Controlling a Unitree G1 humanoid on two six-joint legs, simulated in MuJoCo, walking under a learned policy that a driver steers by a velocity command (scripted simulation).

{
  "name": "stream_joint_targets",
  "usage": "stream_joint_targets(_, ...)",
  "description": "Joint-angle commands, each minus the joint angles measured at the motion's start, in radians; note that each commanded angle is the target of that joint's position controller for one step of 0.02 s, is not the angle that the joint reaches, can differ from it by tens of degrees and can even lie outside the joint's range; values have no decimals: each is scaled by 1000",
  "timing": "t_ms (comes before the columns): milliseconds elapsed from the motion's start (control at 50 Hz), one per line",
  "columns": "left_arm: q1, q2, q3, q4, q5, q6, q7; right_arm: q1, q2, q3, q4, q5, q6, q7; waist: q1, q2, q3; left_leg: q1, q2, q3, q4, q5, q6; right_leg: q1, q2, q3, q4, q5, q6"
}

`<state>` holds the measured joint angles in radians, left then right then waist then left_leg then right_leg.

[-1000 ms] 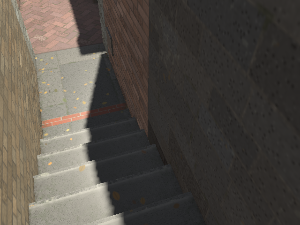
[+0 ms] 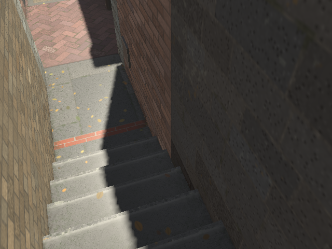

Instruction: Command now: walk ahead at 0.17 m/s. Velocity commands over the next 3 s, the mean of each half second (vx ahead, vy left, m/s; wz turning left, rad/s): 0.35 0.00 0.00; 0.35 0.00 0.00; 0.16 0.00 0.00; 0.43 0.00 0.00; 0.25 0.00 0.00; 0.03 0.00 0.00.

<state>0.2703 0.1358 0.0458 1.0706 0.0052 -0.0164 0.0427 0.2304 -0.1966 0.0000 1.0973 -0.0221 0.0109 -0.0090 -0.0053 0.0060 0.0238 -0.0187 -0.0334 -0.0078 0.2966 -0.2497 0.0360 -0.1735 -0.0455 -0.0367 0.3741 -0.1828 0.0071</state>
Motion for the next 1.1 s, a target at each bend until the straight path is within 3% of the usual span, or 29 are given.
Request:
stream_joint_targets(20,106,160,51,-23,11,7,1,31,-110,-35,-44,-10,1,6,34,-50,88,-276,-1,-7,51,-375,69,-6,-16,71,-47,-502,-106)
stream_joint_targets(60,200,170,67,-9,21,-7,2,23,-74,-35,-55,-19,-9,6,76,-151,90,-383,-39,83,309,-222,53,36,-132,239,-112,-550,-193)
stream_joint_targets(80,257,139,33,-25,141,-43,-60,64,-51,-55,-103,17,-40,25,55,-141,149,-276,40,-15,464,-174,40,-209,-288,403,-171,-484,-272)
stream_joint_targets(100,174,196,82,-28,37,-39,-17,41,-89,-48,-56,-17,-25,11,49,-133,27,-372,7,29,556,-157,37,-15,-227,362,-151,-472,-268)
stream_joint_targets(120,198,216,85,-38,22,-43,-3,14,-101,-55,-87,-22,-29,11,79,-147,13,-471,40,-15,631,-191,29,29,-270,421,-129,-462,-298)
stream_joint_targets(220,176,223,102,-51,56,-91,-13,-17,-137,-64,-128,-36,-41,8,55,-85,30,-503,129,-72,682,-81,-15,-67,-272,377,-21,-308,-268)
stream_joint_targets(280,100,185,91,-67,57,-121,-15,-31,-143,-74,-163,5,-29,12,18,-90,39,-422,155,-137,566,372,-42,-231,-215,288,194,-464,-235)
stream_joint_targets(340,91,192,78,-87,51,-87,1,-102,-103,-55,-212,4,-22,9,25,-76,45,-442,148,-94,406,407,-38,-304,-187,280,326,-555,-200)
stream_joint_targets(380,42,155,62,-87,53,-69,19,-75,-121,-49,-213,44,-24,20,-10,-141,72,-229,153,-75,314,462,-59,-457,-121,161,384,-604,-131)
stream_joint_targets(400,29,181,63,-91,57,-52,29,1,-139,-52,-188,27,-28,26,-41,-130,96,-194,158,-70,261,397,-45,-452,-112,156,469,-580,-133)
stream_joint_targets(440,23,198,65,-69,57,-26,26,157,-189,-71,-137,-4,-58,24,-120,4,123,-73,116,3,95,359,-39,-445,-35,34,750,-497,-141)
stream_joint_targets(460,-49,216,76,-69,50,-14,30,386,-195,-83,-69,-32,-79,22,-248,131,112,26,120,21,-30,418,-1,-421,41,-21,1101,-385,-155)
stream_joint_targets(480,-105,130,56,-101,48,2,28,523,-209,-85,-21,-12,-123,23,-265,249,177,69,210,-124,54,452,-22,-649,139,70,1486,-566,-183)
stream_joint_targets(500,-106,42,31,-162,35,-7,28,590,-232,-56,12,-2,-156,29,-168,334,226,62,202,-127,350,901,-139,-934,190,164,1604,-584,-201)
stream_joint_targets(520,-72,17,6,-204,43,-5,15,527,-299,-75,-4,20,-165,21,-80,463,132,52,305,-423,227,426,-104,-1075,161,132,1512,-458,-195)
stream_joint_targets(540,-120,106,18,-164,54,3,14,432,-187,-43,-40,26,-158,23,-92,223,170,-57,254,-380,169,270,-106,-1026,134,156,1489,-348,-177)
stream_joint_targets(620,-259,93,-9,-239,67,7,-33,155,-112,-2,-113,23,-212,-24,88,47,142,-467,217,-379,119,211,27,-667,84,49,816,199,-46)
stream_joint_targets(640,-310,98,-9,-237,69,1,-37,206,-89,6,-106,44,-207,-34,37,12,113,-436,178,-316,112,488,15,-552,123,-59,668,253,-36)
stream_joint_targets(700,-167,82,-17,-182,32,29,-43,307,-157,-15,-71,58,-180,-37,75,246,-39,-392,267,-318,187,927,65,-202,164,-66,720,297,-75)
stream_joint_targets(740,-17,159,-5,-103,37,30,-45,265,-137,-24,-84,66,-166,-33,144,152,-23,-379,189,-168,450,1166,4,-67,165,-28,530,153,-155)
stream_joint_targets(760,200,179,8,-34,30,29,-40,134,-175,-39,-117,75,-163,-31,289,101,-61,-573,140,-143,744,1107,-11,236,156,10,409,159,-204)
stream_joint_targets(780,345,192,12,26,10,16,-38,12,-189,-52,-155,68,-163,-30,403,-130,-73,-761,4,-91,1237,170,-34,391,35,144,187,284,-280)
stream_joint_targets(800,216,190,-3,-15,-23,0,-45,182,-98,-32,-176,34,-159,-25,186,-132,-88,-865,-46,-137,1333,-363,-25,418,-165,425,196,596,-329)
stream_joint_targets(840,144,204,7,-16,27,-52,-26,316,-126,-54,-137,18,-123,-48,54,-7,-33,-916,-4,-304,1170,-286,-13,249,-293,583,203,645,-447)
stream_joint_targets(880,16,104,-22,-57,59,-78,-10,256,-105,-61,-100,-25,-79,-64,-16,94,25,-791,39,-292,978,-230,-46,-22,-240,498,186,470,-382)
stream_joint_targets(920,37,135,-8,-48,62,-89,-25,295,-62,-57,-76,-34,-49,-55,-63,58,-45,-606,4,-190,931,118,-49,-219,-141,338,250,440,-343)
stream_joint_targets(960,-2,112,-9,-14,-6,-87,-22,155,-36,-40,-128,-21,-21,-30,-86,-41,-3,-469,22,-155,689,481,-41,-433,-9,226,263,-8,-269)
stream_joint_targets(1000,-48,111,-20,-24,-27,-75,-12,85,4,-7,-159,-10,-23,-14,-89,-74,6,-285,17,-82,493,617,-37,-547,20,181,287,-208,-217)
stream_joint_targets(1100,102,139,-23,0,18,-36,7,14,-107,-16,-161,31,-42,-34,17,-91,90,-287,113,-82,76,636,-52,-301,10,174,550,-47,-195)
